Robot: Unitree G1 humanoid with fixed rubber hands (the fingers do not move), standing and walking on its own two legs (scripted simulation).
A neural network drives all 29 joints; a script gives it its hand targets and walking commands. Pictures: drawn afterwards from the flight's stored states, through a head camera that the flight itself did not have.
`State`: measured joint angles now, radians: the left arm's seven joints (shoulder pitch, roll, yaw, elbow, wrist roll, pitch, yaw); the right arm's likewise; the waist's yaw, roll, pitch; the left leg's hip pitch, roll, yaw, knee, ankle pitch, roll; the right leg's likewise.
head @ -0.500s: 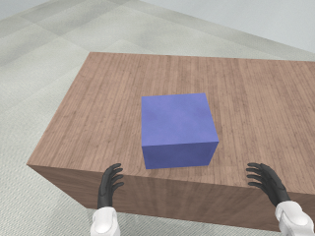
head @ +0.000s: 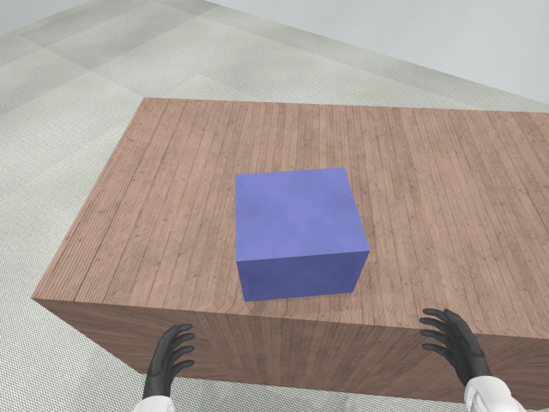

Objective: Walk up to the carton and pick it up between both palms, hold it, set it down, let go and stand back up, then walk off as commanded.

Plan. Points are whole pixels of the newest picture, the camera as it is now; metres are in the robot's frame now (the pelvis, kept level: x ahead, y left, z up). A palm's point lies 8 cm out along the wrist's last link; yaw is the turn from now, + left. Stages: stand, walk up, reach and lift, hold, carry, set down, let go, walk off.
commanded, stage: set down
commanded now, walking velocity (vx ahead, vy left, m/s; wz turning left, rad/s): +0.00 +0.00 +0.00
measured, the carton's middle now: (294, 234) +0.44 +0.04 -0.06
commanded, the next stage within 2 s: let go in 1.34 s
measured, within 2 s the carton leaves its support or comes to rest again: neither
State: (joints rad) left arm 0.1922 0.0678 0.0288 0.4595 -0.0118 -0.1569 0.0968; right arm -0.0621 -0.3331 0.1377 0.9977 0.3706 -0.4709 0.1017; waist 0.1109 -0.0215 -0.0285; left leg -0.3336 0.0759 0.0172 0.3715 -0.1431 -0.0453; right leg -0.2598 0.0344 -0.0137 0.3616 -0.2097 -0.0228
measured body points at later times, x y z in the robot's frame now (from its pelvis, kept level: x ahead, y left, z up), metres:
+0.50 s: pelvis -0.01 +0.00 +0.00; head +0.01 +0.03 +0.45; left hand +0.16 +0.23 -0.08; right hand +0.22 -0.21 -0.08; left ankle +0.02 +0.15 -0.74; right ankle -0.02 -0.10 -0.74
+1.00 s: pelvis +0.00 +0.00 +0.00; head +0.03 +0.02 +0.45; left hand +0.16 +0.23 -0.09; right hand +0.20 -0.21 -0.09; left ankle +0.02 +0.15 -0.74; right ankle -0.02 -0.10 -0.74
